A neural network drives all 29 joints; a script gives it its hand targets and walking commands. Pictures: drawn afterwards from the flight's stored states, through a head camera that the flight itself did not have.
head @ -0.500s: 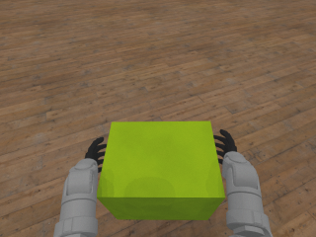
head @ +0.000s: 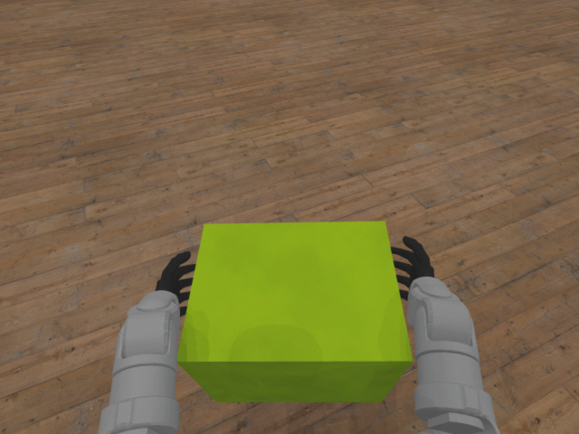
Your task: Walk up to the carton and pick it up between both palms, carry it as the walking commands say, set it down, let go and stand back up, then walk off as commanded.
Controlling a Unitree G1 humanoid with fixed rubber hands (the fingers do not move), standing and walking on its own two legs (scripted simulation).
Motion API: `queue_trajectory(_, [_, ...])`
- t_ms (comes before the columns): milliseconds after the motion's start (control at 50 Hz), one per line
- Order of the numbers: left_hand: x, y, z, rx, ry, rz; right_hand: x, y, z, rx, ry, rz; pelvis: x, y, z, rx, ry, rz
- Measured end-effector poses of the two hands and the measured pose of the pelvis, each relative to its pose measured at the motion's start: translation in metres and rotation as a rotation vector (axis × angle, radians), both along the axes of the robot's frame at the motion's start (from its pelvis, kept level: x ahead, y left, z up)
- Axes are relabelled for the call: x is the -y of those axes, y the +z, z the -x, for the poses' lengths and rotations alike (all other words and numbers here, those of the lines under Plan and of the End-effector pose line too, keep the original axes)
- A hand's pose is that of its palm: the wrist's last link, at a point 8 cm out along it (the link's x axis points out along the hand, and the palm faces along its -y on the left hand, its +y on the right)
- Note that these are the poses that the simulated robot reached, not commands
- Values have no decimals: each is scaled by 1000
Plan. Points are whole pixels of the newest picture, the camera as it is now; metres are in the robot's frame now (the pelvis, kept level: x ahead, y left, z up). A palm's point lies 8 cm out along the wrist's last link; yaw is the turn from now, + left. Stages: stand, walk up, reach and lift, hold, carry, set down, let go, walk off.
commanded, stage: hold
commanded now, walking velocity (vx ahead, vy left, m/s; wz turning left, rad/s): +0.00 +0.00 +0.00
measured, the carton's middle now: (295, 316) +0.29 -0.02 -0.03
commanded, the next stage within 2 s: carry in 0.82 s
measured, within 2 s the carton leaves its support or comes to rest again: neither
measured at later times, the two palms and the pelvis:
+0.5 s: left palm (168, 302) +0.29 +0.17 +0.04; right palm (419, 287) +0.29 -0.20 +0.05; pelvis +0.00 +0.00 +0.00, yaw +0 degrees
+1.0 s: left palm (171, 303) +0.29 +0.16 +0.04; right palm (426, 287) +0.28 -0.20 +0.06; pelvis +0.00 +0.00 -0.01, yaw +0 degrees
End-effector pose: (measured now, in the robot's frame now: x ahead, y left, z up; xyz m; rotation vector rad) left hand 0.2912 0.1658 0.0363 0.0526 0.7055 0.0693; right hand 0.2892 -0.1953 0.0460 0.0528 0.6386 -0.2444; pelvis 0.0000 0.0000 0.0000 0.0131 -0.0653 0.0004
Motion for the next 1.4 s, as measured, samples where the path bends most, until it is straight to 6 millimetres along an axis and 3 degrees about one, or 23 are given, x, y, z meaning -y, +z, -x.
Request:
queue_trajectory(840, [0, -1, 0, -4, 1, 0, -1, -1, 0, -3, 1, -1, 0, 0, 0, 0, 0, 0])
queue_trajectory(960, [1, 1, 3, 30, 16, 35, 1, 5, 5, 31, 8, 28, 0, -7, 4, -8, -1, 3])
queue_trajectory(1040, [12, 4, 4, 21, 32, 89, 12, 16, 9, 28, -7, 41, 10, -10, 2, -22, -21, 20])
queue_trajectory(1140, [45, 14, -4, 18, 36, 150, 44, 34, 10, 34, -47, 40, 37, -13, -3, -89, -52, 28])
queue_trajectory(1240, [80, 19, -3, -26, 16, 116, 80, 29, 16, -15, -60, 24, 64, -14, -6, -117, -43, 35])
queue_trajectory(1400, [86, 22, 20, -47, 80, 108, 87, 25, 21, -37, -8, 7, 86, -18, 0, -126, 26, 45])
